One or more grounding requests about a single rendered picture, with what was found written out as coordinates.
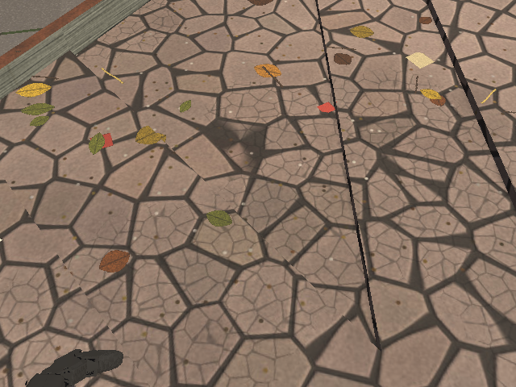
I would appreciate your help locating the left robot hand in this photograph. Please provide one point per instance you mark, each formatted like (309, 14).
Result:
(75, 366)

